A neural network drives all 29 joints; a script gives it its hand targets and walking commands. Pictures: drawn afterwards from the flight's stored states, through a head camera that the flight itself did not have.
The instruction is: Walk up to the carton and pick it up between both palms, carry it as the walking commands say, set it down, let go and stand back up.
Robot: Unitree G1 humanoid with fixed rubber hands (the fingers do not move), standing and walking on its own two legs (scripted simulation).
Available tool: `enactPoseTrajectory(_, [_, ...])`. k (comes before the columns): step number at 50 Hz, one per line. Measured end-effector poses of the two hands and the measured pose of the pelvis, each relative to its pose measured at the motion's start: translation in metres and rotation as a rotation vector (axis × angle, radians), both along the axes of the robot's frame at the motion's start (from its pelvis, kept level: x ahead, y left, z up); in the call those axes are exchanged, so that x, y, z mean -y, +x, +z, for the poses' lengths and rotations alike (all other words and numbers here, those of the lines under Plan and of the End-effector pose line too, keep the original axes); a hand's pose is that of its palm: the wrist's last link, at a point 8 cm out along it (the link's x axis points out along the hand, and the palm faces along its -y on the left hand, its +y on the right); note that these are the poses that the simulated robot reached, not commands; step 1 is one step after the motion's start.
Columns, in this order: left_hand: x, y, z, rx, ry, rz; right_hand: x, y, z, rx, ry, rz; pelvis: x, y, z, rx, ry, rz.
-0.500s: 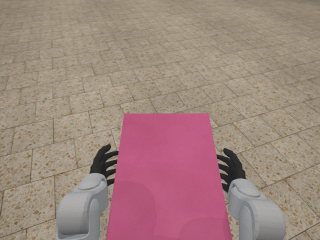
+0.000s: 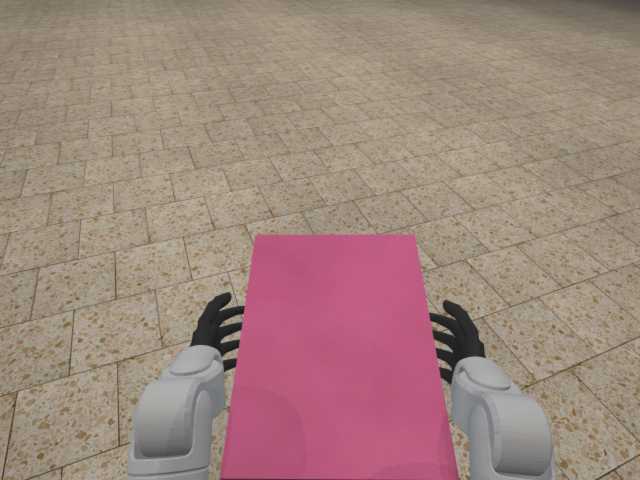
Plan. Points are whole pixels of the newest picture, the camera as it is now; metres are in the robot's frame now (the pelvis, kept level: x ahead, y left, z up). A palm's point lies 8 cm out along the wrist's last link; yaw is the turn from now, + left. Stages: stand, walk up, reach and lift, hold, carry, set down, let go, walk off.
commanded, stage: carry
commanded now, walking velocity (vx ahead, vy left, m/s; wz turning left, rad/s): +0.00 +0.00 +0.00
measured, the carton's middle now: (334, 374) +0.29 +0.00 +0.01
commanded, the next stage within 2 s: hold in 1.96 s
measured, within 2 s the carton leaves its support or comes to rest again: neither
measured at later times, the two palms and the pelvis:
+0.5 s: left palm (211, 373) +0.25 +0.14 +0.06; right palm (463, 384) +0.25 -0.15 +0.06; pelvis -0.02 +0.00 +0.00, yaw +0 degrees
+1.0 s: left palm (223, 384) +0.25 +0.13 +0.05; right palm (476, 395) +0.24 -0.16 +0.06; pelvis -0.03 -0.01 +0.00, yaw -1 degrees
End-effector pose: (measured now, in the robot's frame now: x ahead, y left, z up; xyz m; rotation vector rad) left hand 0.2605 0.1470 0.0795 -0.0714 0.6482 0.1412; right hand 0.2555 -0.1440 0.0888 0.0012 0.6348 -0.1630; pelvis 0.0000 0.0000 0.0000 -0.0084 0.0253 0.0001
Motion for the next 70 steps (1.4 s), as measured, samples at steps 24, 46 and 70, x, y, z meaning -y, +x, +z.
enactPoseTrajectory(24, [0.001,-0.007,-0.021,0.007,0.032,-0.005,0.001,-0.006,-0.024,0.007,0.003,0.014,-0.001,-0.019,0.001,0.000,0.016,-0.004])
enactPoseTrajectory(46, [0.014,-0.013,-0.031,-0.010,0.035,-0.013,0.014,-0.013,-0.032,-0.010,-0.012,0.016,0.011,-0.029,0.000,0.022,0.013,-0.010])
enactPoseTrajectory(70, [0.015,-0.004,-0.041,0.002,0.020,-0.020,0.015,-0.006,-0.037,0.000,-0.019,0.002,0.010,-0.029,0.000,0.013,0.008,-0.017])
